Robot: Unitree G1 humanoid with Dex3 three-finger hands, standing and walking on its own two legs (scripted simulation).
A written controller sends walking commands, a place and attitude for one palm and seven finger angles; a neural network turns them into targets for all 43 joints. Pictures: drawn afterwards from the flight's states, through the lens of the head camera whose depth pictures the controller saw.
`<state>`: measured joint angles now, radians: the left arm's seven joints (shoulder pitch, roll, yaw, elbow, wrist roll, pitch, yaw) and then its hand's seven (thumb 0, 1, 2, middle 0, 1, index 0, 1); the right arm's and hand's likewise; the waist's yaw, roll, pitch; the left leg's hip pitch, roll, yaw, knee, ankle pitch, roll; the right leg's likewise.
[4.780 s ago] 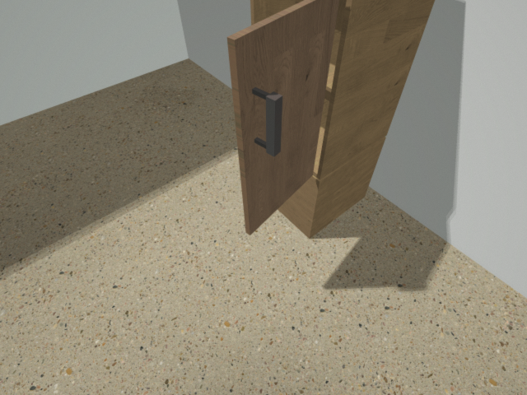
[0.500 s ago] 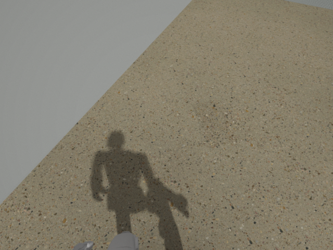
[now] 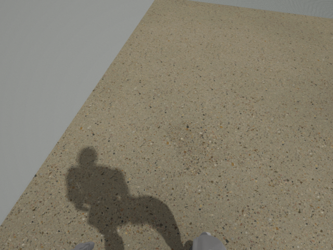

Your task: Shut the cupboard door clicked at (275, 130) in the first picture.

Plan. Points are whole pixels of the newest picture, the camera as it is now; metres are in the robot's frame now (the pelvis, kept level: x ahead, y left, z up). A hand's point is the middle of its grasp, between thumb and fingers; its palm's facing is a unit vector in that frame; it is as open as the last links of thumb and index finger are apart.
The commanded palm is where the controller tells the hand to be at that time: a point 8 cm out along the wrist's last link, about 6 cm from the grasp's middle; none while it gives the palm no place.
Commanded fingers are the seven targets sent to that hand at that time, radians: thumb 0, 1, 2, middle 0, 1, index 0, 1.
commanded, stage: walk around to get in front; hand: left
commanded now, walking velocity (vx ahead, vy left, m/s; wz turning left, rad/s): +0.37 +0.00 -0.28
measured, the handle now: out of the picture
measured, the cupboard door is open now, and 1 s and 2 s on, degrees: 100 100 100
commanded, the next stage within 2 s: walk to a spot facing it in 0.22 s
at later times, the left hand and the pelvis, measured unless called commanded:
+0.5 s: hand (124, 215) +0.24 +0.14 -0.19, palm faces +0.04 -0.98 -0.17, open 7.3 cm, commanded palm none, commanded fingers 0.00 0.90 0.90 -0.20 -0.30 -0.20 -0.30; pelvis +0.25 -0.04 -0.01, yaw +1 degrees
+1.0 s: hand (131, 164) +0.39 +0.14 -0.16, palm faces +0.27 -0.92 -0.27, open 7.4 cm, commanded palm none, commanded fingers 0.00 0.90 0.90 -0.20 -0.30 -0.20 -0.30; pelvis +0.32 -0.09 -0.01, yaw +16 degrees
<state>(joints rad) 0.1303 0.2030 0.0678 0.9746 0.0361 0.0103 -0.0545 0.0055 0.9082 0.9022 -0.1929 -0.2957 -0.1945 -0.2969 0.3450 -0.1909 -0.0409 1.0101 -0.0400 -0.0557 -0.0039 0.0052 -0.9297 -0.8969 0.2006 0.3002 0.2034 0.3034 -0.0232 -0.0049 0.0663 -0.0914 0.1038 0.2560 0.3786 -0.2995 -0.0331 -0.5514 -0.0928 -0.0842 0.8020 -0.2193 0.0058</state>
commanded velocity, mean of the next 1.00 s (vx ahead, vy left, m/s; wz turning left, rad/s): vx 0.10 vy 0.00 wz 0.40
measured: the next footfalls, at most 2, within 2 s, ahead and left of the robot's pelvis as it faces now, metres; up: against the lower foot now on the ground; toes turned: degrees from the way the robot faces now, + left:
right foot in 0.10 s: +0.17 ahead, -0.13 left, +0.00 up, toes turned -9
left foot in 0.52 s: +0.41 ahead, +0.06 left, +0.00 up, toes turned +8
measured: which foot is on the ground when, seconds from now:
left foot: down 0.00-0.10, up 0.12-0.50, down 0.52-0.96, up 0.98-1.00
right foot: up 0.00-0.08, down 0.10-0.52, up 0.54-0.94, down 0.96-1.00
